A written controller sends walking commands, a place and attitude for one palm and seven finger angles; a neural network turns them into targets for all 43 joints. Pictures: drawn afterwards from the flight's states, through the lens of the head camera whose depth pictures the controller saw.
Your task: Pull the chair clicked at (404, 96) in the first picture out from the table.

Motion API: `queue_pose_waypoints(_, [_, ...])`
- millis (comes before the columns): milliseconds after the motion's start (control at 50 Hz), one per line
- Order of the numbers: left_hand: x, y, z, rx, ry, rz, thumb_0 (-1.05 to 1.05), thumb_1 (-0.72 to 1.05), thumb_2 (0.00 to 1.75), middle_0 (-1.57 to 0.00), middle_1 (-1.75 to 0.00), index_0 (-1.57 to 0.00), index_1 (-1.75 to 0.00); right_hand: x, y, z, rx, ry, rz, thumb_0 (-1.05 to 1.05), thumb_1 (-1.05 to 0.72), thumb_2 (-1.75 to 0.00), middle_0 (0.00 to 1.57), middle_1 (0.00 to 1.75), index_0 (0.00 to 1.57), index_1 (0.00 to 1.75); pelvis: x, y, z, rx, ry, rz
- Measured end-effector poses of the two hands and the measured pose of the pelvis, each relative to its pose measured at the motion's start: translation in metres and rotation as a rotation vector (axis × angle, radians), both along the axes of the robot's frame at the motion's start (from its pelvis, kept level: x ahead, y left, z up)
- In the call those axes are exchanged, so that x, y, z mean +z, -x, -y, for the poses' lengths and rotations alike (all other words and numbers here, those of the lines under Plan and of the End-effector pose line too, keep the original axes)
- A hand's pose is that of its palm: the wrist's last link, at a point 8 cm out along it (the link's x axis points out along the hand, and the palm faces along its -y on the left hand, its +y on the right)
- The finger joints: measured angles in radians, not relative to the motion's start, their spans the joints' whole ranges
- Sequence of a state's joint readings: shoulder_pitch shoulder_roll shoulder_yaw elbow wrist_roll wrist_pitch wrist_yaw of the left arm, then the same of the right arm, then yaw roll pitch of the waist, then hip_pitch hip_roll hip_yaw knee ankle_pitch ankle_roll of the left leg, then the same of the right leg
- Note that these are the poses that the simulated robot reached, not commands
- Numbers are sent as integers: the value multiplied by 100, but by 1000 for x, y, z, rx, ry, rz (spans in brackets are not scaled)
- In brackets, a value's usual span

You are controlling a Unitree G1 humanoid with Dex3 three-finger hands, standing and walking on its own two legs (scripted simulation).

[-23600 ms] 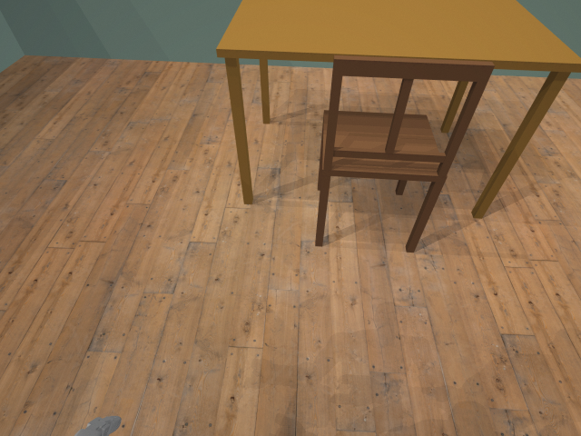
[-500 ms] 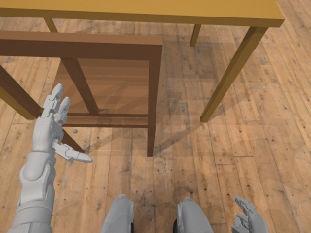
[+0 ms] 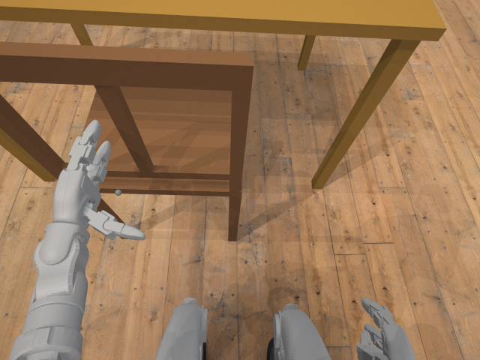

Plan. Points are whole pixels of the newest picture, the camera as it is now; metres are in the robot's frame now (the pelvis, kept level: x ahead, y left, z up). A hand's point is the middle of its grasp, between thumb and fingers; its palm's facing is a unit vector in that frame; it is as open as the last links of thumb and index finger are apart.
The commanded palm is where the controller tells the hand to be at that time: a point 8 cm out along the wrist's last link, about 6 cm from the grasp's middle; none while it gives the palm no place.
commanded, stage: push the fingers through the gap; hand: left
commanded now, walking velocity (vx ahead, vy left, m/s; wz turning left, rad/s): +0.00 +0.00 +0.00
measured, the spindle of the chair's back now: (129, 133) +0.50 +0.22 +0.01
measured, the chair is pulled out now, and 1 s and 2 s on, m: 0.00 0.00 0.00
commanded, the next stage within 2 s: hook a spindle and tug to test in 1.36 s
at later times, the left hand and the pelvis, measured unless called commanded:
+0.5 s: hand (126, 166) +0.41 +0.20 +0.02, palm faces +0.00 -1.00 -0.04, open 16.9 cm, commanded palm +0.40 +0.25 +0.03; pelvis +0.00 +0.00 +0.00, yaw -1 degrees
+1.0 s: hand (134, 138) +0.47 +0.20 +0.03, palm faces +0.01 -1.00 -0.04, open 16.9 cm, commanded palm +0.44 +0.24 +0.03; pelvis +0.00 +0.01 -0.01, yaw -2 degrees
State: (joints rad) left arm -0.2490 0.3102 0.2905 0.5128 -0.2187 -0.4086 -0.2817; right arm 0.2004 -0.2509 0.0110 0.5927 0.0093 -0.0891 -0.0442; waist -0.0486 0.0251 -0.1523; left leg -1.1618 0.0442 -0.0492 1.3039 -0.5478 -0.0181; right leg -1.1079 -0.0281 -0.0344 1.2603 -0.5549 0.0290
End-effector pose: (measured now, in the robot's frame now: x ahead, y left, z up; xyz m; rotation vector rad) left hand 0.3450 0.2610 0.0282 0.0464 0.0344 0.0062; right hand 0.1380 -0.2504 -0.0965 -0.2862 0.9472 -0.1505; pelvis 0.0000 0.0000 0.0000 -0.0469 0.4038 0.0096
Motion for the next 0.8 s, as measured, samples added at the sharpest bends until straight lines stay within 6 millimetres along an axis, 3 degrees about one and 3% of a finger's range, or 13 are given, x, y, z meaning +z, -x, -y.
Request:
queue_pose_waypoints(140, [0, -20, 11, -31, 8, 2, -2, -50, 30, -7, -8, -6, -8, -3, 16, 6, -29, 12, -40, 1, -90, -90, 21, 30, 21, 30, -1, 1, 0, -7, -1, -8])
queue_pose_waypoints(380, [3, -42, 1, 2, -7, 6, -2, -50, 30, -7, -8, -6, -8, -6, 47, 12, -75, 13, -131, 1, -90, -90, 21, 30, 20, 30, 0, 1, 0, -16, -2, -18])
queue_pose_waypoints(800, [0, -80, 2, 2, 2, 5, -2, -50, 30, -7, -8, -6, -8, -11, 67, 10, -89, 23, -202, 1, -90, -90, 21, 30, 21, 30, -5, 5, -4, -17, 6, -41])
